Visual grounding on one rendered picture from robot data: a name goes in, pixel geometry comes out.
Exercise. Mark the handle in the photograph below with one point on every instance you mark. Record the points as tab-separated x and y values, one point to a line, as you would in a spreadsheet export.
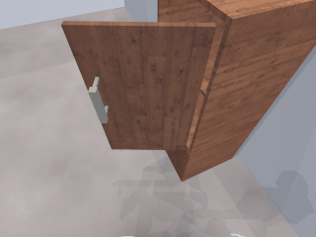
101	110

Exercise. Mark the cupboard door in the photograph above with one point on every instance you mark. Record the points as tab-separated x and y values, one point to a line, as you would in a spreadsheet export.
150	77

